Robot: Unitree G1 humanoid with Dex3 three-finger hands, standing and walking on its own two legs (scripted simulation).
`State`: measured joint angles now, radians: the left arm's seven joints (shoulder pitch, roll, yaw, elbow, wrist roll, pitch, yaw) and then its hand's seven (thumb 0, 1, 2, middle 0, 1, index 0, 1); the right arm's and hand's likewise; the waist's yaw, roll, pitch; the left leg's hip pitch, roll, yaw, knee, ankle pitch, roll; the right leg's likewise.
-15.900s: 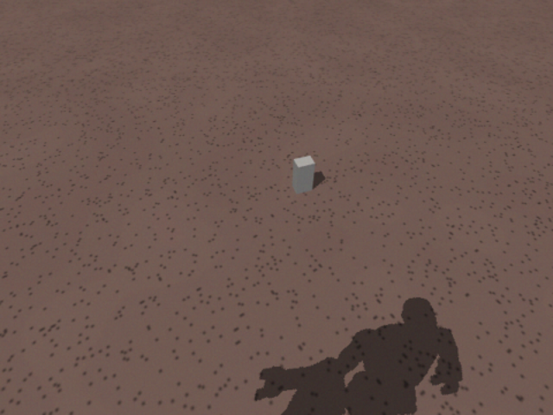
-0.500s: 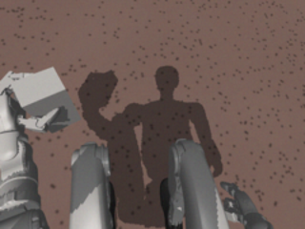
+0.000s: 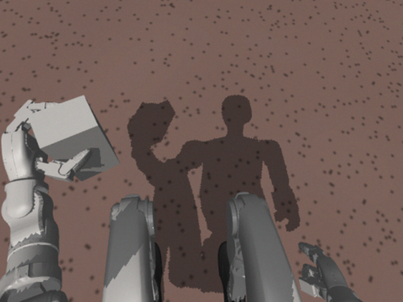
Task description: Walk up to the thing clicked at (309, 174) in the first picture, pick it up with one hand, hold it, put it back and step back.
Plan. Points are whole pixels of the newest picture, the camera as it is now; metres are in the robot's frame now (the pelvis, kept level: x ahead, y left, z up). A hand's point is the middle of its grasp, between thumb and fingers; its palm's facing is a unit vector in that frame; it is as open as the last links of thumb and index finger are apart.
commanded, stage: lift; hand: left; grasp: from the side
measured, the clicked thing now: (82, 144) +0.41 +0.23 -0.04
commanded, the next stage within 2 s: hold in 1.80 s
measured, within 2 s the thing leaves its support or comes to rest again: neither
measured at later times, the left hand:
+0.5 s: hand out of the picture +0.38 +0.24 +0.17, palm faces +0.24 -0.97 -0.03, open 10.3 cm
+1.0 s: hand out of the picture +0.38 +0.23 +0.29, palm faces +0.23 -0.97 -0.02, open 10.3 cm
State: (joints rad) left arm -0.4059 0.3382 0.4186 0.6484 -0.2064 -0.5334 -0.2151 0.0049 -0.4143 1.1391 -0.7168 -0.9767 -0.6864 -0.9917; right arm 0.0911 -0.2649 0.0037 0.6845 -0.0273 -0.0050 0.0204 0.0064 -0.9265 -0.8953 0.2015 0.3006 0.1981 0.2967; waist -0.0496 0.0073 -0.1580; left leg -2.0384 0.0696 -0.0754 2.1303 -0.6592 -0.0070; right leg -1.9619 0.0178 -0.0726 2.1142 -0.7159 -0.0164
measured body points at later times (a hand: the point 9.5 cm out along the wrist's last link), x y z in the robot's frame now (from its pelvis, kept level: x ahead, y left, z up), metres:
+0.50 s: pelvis +0.03 +0.01 +0.15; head +0.16 +0.03 +0.57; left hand +0.36 +0.29 +0.18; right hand +0.21 -0.23 +0.03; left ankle +0.09 +0.13 -0.38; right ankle +0.08 -0.11 -0.38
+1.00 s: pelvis +0.06 +0.01 +0.25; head +0.14 +0.03 +0.69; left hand +0.36 +0.28 +0.29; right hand +0.21 -0.22 +0.14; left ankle +0.09 +0.13 -0.38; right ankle +0.08 -0.11 -0.38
